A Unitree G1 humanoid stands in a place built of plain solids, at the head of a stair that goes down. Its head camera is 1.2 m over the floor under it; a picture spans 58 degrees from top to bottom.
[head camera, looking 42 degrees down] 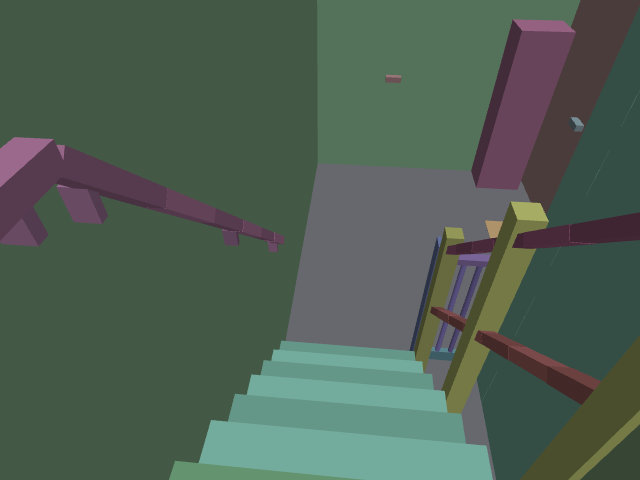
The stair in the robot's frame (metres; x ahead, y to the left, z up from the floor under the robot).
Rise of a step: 0.21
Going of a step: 0.21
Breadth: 0.90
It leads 5 degrees to the right of straight ahead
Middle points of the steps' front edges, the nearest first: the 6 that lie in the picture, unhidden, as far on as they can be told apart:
0.63 -0.08 -0.21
0.84 -0.10 -0.42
1.05 -0.12 -0.64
1.26 -0.14 -0.85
1.47 -0.16 -1.06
1.68 -0.18 -1.27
